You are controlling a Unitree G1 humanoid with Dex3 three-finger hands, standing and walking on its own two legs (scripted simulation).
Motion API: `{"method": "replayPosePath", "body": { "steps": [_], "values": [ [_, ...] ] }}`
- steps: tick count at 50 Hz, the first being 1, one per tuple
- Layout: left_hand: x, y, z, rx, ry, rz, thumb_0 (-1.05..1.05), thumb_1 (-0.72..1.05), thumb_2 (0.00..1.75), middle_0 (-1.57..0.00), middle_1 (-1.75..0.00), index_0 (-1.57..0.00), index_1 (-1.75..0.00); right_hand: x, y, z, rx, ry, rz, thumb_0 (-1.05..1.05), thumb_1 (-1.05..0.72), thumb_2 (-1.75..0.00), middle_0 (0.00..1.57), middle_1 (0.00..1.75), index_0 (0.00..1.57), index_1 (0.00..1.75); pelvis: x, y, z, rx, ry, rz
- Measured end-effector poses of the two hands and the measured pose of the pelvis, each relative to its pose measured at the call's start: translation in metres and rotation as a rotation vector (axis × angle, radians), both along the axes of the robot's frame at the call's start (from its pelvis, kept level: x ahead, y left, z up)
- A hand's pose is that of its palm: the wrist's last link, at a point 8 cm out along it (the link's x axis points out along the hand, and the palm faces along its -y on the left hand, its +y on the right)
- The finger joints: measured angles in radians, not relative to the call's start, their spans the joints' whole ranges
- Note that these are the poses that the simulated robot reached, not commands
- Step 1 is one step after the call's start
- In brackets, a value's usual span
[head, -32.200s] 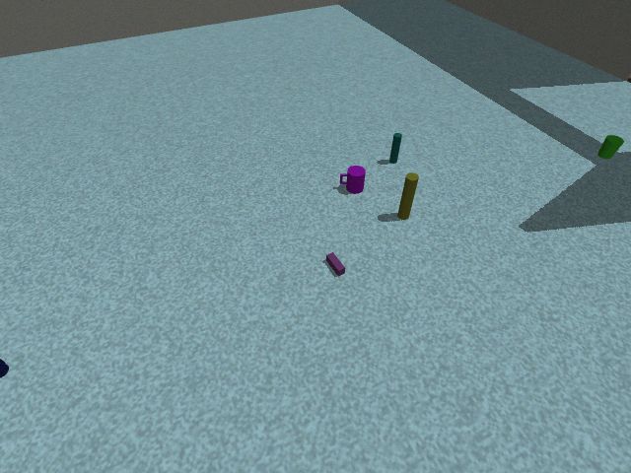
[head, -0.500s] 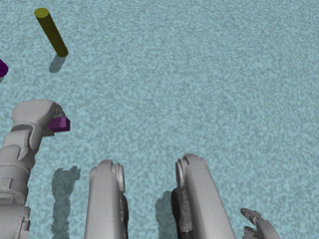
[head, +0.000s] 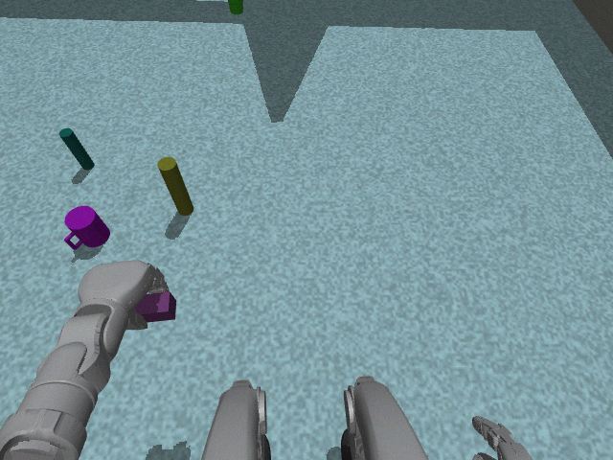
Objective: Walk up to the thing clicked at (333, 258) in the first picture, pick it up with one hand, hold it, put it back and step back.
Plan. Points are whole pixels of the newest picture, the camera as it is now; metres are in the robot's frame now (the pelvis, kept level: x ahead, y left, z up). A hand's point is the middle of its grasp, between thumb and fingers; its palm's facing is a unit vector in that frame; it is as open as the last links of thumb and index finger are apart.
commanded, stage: lift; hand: left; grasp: from above
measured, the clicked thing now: (140, 309) +0.37 +0.26 -0.11
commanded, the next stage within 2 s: hold in 0.56 s
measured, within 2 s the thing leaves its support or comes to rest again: neither
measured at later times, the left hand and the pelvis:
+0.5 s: hand (120, 276) +0.36 +0.23 +0.03, palm faces -0.44 -0.07 -0.89, open 6.4 cm; pelvis +0.04 +0.00 +0.10, yaw +0 degrees
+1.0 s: hand (112, 242) +0.37 +0.22 +0.08, palm faces -0.45 -0.05 -0.89, open 6.3 cm; pelvis +0.07 +0.00 +0.14, yaw +0 degrees
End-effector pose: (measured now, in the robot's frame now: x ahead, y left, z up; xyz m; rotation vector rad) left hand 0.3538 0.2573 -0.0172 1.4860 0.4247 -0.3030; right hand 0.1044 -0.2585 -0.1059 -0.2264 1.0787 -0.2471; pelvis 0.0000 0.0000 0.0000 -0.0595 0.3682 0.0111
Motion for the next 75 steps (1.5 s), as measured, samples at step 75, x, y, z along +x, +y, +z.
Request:
{"method": "replayPosePath", "body": {
  "steps": [75],
  "values": [
    [0.011, -0.038, 0.183, 0.008, 0.0, -0.043, -0.01, 0.52, 0.08, -1.06, -0.1, -1.08, -0.08, 0.073, -0.002, 0.148, 0.068, -0.136, -0.011, 0.01, -0.9, -0.9, 0.2, 0.3, 0.2, 0.3, 0.06, -0.004, 0.149, 0.059, -0.315, -0.021]
  ]
}}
